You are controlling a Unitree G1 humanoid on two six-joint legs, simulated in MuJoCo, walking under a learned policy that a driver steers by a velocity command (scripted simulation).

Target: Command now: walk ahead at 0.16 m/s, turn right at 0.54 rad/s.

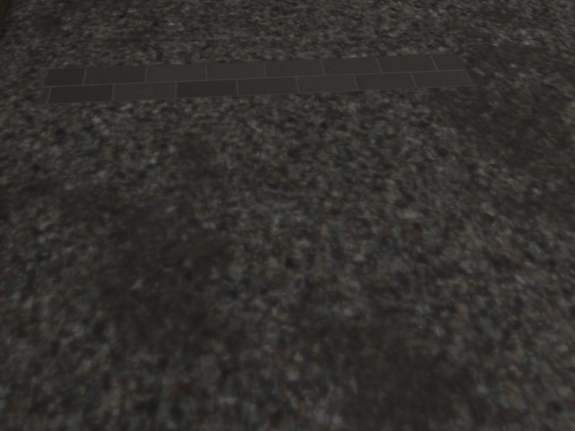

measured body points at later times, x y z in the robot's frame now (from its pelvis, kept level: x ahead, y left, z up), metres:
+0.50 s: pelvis +0.13 -0.07 -0.01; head +0.16 -0.09 +0.44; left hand +0.35 +0.14 -0.10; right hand +0.04 -0.31 -0.16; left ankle +0.01 +0.09 -0.69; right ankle +0.17 -0.17 -0.74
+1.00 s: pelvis +0.38 -0.08 -0.03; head +0.42 -0.07 +0.42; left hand +0.31 +0.17 -0.17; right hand +0.59 -0.29 -0.14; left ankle +0.47 -0.02 -0.74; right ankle +0.19 -0.18 -0.69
